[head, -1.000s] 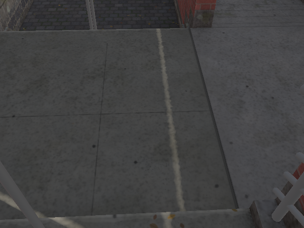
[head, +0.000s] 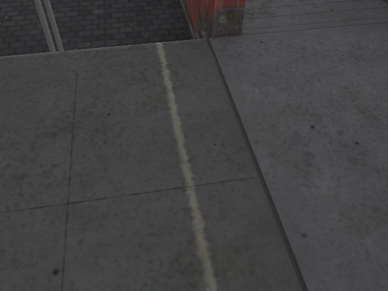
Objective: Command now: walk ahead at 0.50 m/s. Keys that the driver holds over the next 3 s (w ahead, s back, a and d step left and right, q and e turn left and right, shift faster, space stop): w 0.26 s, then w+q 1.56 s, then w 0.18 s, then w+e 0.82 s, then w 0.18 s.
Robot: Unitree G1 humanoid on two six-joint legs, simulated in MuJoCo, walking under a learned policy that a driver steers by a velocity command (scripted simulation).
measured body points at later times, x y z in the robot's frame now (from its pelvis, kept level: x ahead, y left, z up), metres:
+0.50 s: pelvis +0.32 -0.04 -0.17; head +0.35 -0.03 +0.28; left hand +0.52 +0.17 -0.28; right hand +0.21 -0.24 -0.31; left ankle +0.13 +0.10 -0.64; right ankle +0.38 -0.14 -0.90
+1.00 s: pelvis +0.59 +0.08 -0.17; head +0.62 +0.11 +0.28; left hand +0.60 +0.38 -0.30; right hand +0.81 -0.12 -0.28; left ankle +0.62 +0.16 -0.90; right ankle +0.56 -0.11 -0.80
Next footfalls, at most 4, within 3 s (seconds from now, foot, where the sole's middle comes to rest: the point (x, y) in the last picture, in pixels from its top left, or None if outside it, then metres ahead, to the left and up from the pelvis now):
0.42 right None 0.42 -0.14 -0.94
0.86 left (156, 280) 0.66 0.18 -0.94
1.34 right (174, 212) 0.97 0.12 -0.94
1.86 left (89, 207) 1.00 0.51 -0.94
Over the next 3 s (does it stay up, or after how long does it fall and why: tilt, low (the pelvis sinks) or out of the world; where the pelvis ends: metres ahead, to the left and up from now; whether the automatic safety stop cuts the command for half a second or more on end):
stays up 1.43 0.78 -0.17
